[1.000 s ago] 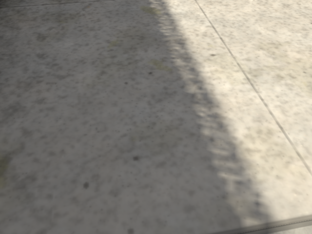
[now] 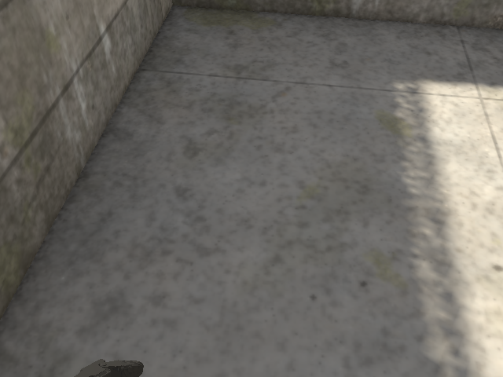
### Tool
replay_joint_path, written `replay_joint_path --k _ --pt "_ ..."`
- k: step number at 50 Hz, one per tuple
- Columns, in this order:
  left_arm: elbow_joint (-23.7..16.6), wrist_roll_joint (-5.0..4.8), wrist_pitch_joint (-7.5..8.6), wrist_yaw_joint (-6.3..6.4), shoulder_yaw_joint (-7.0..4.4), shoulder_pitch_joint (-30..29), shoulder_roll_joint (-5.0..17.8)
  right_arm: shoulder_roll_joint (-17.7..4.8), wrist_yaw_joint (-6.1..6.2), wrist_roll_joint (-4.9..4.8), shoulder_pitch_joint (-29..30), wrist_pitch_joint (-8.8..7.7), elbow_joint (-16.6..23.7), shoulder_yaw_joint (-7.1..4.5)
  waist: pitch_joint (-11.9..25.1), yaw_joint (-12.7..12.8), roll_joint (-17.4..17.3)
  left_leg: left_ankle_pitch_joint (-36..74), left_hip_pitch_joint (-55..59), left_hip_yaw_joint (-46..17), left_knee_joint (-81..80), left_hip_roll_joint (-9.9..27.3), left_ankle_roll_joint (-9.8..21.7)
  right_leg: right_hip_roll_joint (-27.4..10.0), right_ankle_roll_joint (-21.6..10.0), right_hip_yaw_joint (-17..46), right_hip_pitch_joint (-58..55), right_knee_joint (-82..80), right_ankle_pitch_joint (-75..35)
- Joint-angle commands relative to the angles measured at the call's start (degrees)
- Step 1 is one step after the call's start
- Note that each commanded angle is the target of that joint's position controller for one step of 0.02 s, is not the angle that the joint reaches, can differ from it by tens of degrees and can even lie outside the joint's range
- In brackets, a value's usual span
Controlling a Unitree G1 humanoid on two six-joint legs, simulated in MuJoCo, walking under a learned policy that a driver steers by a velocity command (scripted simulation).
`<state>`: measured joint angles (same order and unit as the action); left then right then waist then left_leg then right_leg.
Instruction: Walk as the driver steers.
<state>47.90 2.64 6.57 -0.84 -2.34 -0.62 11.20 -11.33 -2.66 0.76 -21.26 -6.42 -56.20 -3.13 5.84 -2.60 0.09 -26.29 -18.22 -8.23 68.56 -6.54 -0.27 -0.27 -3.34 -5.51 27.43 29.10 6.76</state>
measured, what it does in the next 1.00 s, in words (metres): walks ahead: left foot, then right foot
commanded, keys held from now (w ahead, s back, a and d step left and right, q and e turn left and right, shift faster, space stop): no key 0.20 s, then w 0.80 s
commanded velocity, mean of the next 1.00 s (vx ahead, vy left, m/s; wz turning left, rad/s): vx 0.35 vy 0.00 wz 0.02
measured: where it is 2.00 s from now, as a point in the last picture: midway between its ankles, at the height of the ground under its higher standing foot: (271, 281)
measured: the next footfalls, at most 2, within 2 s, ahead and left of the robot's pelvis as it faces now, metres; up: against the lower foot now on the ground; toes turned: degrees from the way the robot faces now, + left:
left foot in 0.34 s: +0.15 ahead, +0.12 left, +0.00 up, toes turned +1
right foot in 0.76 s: +0.34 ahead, -0.16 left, +0.00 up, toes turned -4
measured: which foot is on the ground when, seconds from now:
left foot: up 0.00-0.32, down 0.34-0.76, up 0.78-1.00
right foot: down 0.00-0.36, up 0.38-0.74, down 0.76-1.00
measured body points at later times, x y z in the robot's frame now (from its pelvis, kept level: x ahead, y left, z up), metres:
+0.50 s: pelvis +0.12 +0.01 +0.01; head +0.13 +0.03 +0.46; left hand +0.26 +0.26 -0.12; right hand +0.16 -0.26 -0.11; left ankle +0.11 +0.12 -0.73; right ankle +0.13 -0.12 -0.67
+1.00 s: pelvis +0.33 -0.07 +0.02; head +0.35 -0.09 +0.47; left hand +0.37 +0.19 -0.11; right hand +0.46 -0.34 -0.10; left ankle +0.40 +0.10 -0.64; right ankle +0.30 -0.15 -0.73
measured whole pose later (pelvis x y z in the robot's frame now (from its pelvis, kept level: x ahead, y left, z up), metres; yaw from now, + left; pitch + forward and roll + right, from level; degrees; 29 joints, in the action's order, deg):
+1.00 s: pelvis +0.33 -0.07 +0.02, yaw -2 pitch +3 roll +0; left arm 54.0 0.4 4.6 -0.7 -3.2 17.1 12.5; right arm -14.7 1.7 -0.2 -10.2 -4.5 -46.2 -5.3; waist 1.8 2.1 -2.4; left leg -8.4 -41.1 -0.9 62.8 7.4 1.1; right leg 2.7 -3.8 -3.6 11.2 19.2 11.7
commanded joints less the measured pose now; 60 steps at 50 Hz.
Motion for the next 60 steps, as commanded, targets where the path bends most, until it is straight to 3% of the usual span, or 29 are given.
replay_joint_path --k 1,2,3,4,5,6,8,11,14,17,18,19,20,22,24,28,34,37,38,39,40,41,42,43,44,46,50,55,60 --pt "1.31 -1.18 -0.73 1.41 -1.59 6.36 3.15 -3.60 0.95 2.92 1.11 0.45 4.42 -1.47 3.21 0.98 1.66 5.37 -17.99 -0.17 7.16 8.74 1.61 -17.54 -12.13 16.97 -19.89 -13.72 -30.01" --pt "0.05 -1.76 -0.64 1.01 -0.97 2.54 0.65 -0.56 0.72 4.15 1.98 0.56 4.78 -0.51 2.51 -1.33 1.18 3.05 -13.93 1.00 2.17 10.89 0.89 -15.08 -11.28 13.24 -14.44 -14.48 -31.42" --pt "-0.70 -2.23 -0.29 0.62 -0.93 -0.34 -0.24 1.73 0.28 3.66 2.14 0.93 4.54 -0.06 3.23 -2.94 0.88 0.48 -9.92 2.41 -1.53 11.99 -0.80 -12.54 -10.24 10.24 -11.08 -14.59 -31.32" --pt "-1.20 -2.19 0.27 0.28 -1.67 -1.60 1.59 1.97 -0.36 2.63 0.07 1.20 3.68 -0.02 3.52 -3.71 1.44 2.60 -5.61 4.91 -4.65 11.55 -2.68 -9.93 -9.69 6.52 -7.20 -14.82 -31.12" --pt "0.81 -1.55 -0.01 1.40 -1.27 3.30 4.88 -0.96 3.66 -2.66 4.20 2.22 6.78 -0.69 -1.27 -1.18 0.58 6.23 -8.69 6.26 -12.19 11.22 -1.74 -9.78 -9.48 5.24 -7.27 -14.32 -34.40" --pt "1.60 -1.39 -0.51 2.10 -1.60 4.95 6.24 -0.27 5.18 -2.16 5.48 2.40 7.51 -0.02 -0.12 -0.95 1.82 9.40 -7.78 6.00 -17.62 11.58 -2.04 -10.39 -10.01 5.45 -7.84 -13.96 -35.82" --pt "1.58 -1.14 -1.93 2.56 -1.78 6.08 7.39 -1.00 6.12 -1.05 3.90 3.09 7.47 0.12 3.21 -0.65 5.61 13.26 -4.81 6.32 -23.77 11.31 -2.69 -11.53 -10.78 6.67 -9.41 -13.43 -30.72" --pt "1.56 -2.44 -3.10 2.30 -2.02 7.41 7.70 -3.96 5.86 -1.09 6.06 4.58 8.21 -0.87 3.18 0.74 5.91 17.86 -1.05 7.41 -28.72 10.83 -1.80 -11.83 -9.41 9.11 -7.75 -15.55 -2.79" --pt "1.91 -3.36 -3.88 2.55 -2.88 9.66 9.75 -5.59 5.18 -0.49 9.95 4.62 10.25 -1.64 -1.65 2.06 6.20 11.22 -2.94 9.26 -30.86 9.93 1.09 -13.48 -8.05 15.47 -6.43 -17.23 22.31" --pt "1.55 -3.64 -3.65 2.77 -2.34 10.21 6.77 -4.96 4.69 0.13 5.66 3.29 8.82 -1.95 -2.69 0.44 1.69 6.40 2.63 6.91 -37.96 10.98 5.23 -10.97 -6.14 14.96 -3.91 -8.91 25.52" --pt "0.31 -3.81 -3.10 2.62 -1.65 8.09 4.09 -7.29 5.00 0.29 3.02 2.86 8.52 -2.55 -3.43 -0.24 -3.78 0.34 7.22 -0.54 -43.56 15.78 7.96 -6.59 -3.88 9.83 3.12 -0.44 22.37" --pt "-1.03 -3.78 -2.06 2.32 -1.25 6.51 1.91 -11.07 5.16 -0.61 -1.78 2.81 7.07 -3.96 -4.10 -1.19 -15.93 -11.52 14.07 -14.02 -52.09 21.97 12.70 1.90 -0.30 -1.10 14.46 13.38 19.78" --pt "-2.46 -3.21 -1.16 1.99 -1.88 2.67 5.39 -10.66 5.19 -1.12 -5.05 2.30 7.26 -3.94 -5.61 -4.30 -17.66 -9.70 18.21 -25.31 -56.29 28.25 16.63 0.97 -0.19 2.72 23.37 22.19 23.12" --pt "-1.98 -3.91 -0.71 0.93 -2.43 2.58 6.46 -8.78 5.13 0.10 -1.58 1.13 9.24 -3.21 -3.69 -1.67 -9.92 -3.38 19.39 -22.46 -54.69 27.49 15.37 -3.25 -0.37 7.69 27.47 32.27 18.57" --pt "-1.27 -3.42 -0.83 0.58 -2.30 3.41 5.57 -8.17 4.80 -0.89 2.07 0.91 10.41 -2.99 -3.67 0.41 -5.64 4.17 15.65 -15.08 -56.34 25.02 13.18 -5.45 0.49 8.06 24.85 30.31 10.95" --pt "-1.17 -3.26 -1.61 0.76 -1.25 0.89 3.21 -8.32 4.10 -0.98 1.19 1.29 9.40 -3.24 -5.07 0.55 -5.95 16.45 6.49 -0.75 -58.26 18.57 10.30 -3.68 2.69 3.75 11.05 17.55 0.99" --pt "-3.14 -4.17 -1.52 0.03 -0.77 -4.94 5.16 -11.06 3.86 -2.17 -2.09 1.75 7.16 -4.33 -7.07 -1.31 -7.77 15.92 9.81 0.28 -55.72 20.52 10.43 -2.06 1.69 2.23 3.77 3.96 2.20" --pt "-0.53 -3.56 -1.57 0.19 -2.31 4.11 8.15 -10.72 3.93 -2.41 -0.18 2.00 6.84 -4.12 -4.40 4.00 -7.55 24.65 7.62 1.94 -47.05 18.93 8.21 0.50 -0.90 0.55 -10.49 -0.47 3.11" --pt "1.94 -3.30 -1.57 0.66 -3.80 13.12 11.38 -9.01 4.00 -2.04 1.24 1.88 7.26 -3.57 0.50 7.85 -4.71 29.72 2.56 5.80 -35.37 15.84 5.95 -2.57 -2.91 5.08 -22.98 -0.41 2.50" --pt "3.04 -2.38 -1.86 1.22 -5.18 21.44 17.02 -5.16 4.10 -0.94 1.48 1.37 9.28 -2.45 6.78 9.79 8.29 16.94 -13.91 11.65 -13.18 10.27 1.81 -15.96 -7.85 23.63 -39.25 -3.66 4.75" --pt "3.18 -2.62 -1.95 0.82 -4.99 24.48 17.63 -3.17 4.07 -1.38 -0.80 -0.03 10.27 -1.63 11.51 9.59 20.54 -5.08 -27.93 6.85 0.34 4.75 0.24 -22.81 -14.63 45.25 -46.89 -12.63 14.15" --pt "2.11 -2.87 -1.87 0.76 -3.80 21.16 13.85 -7.64 3.75 -2.18 1.63 -0.65 10.07 -2.80 7.34 9.25 14.20 -2.50 -33.91 3.46 9.02 8.78 0.71 -21.62 -13.67 42.31 -43.56 -13.26 20.38" --pt "0.97 -2.96 -1.85 0.60 -3.09 17.14 11.09 -9.06 3.55 -2.49 5.27 -0.80 10.88 -2.99 2.57 8.31 9.83 3.38 -35.30 4.58 9.87 11.42 1.94 -19.41 -11.45 34.66 -36.87 -13.54 19.96" --pt "0.13 -2.31 -1.83 0.20 -2.63 13.00 9.99 -8.38 4.03 -2.01 7.01 -0.46 10.98 -2.95 -0.74 6.22 4.96 8.64 -32.36 5.40 7.47 13.43 2.46 -16.93 -10.16 28.97 -28.80 -15.10 14.94" --pt "-0.13 -1.98 -1.58 -0.14 -2.24 10.52 8.55 -7.89 4.39 -1.28 7.22 0.02 11.21 -3.09 -3.16 4.34 4.60 11.80 -29.24 4.98 4.22 14.88 2.46 -15.06 -9.54 24.95 -22.65 -16.60 9.32" --pt "0.84 -1.93 -1.09 -0.39 -1.84 10.60 6.97 -6.21 4.51 -1.34 5.96 1.18 11.41 -2.95 -3.90 2.00 5.73 14.78 -25.30 4.79 0.80 15.87 2.35 -12.84 -9.05 19.50 -17.81 -18.62 3.00" --pt "2.52 -2.47 -0.88 0.80 -2.15 14.66 8.95 -5.34 4.23 -0.55 12.12 1.56 13.87 -2.30 -5.21 2.38 3.03 23.28 -27.33 5.63 -11.75 15.50 0.81 -11.59 -9.04 13.42 -18.59 -19.29 -12.00" --pt "3.89 -3.50 -1.29 1.34 -2.38 19.81 10.73 -3.87 2.74 -1.59 22.56 1.61 16.91 -0.97 -6.92 5.57 2.75 31.15 -23.36 7.74 -28.61 12.67 0.88 -11.03 -7.69 10.02 -21.56 -19.65 -12.07" --pt "5.67 -3.69 -2.53 1.52 -2.78 24.32 11.61 -4.65 0.57 -2.05 29.46 0.94 20.19 -0.55 -9.35 7.46 3.48 25.21 -23.60 8.80 -36.18 10.65 3.04 -14.37 -7.57 11.17 -30.15 -15.38 -13.52"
